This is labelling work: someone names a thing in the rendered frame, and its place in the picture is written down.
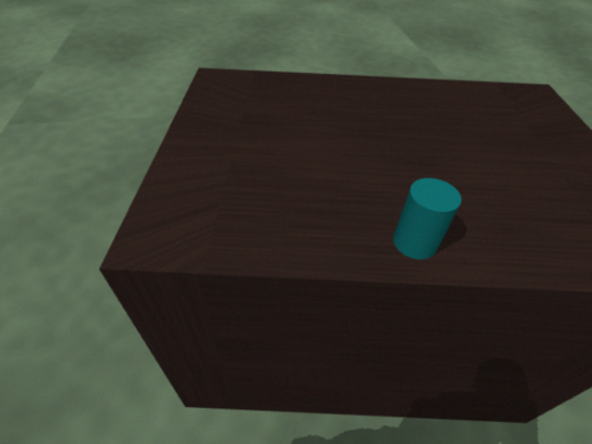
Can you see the can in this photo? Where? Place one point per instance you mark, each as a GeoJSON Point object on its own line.
{"type": "Point", "coordinates": [430, 206]}

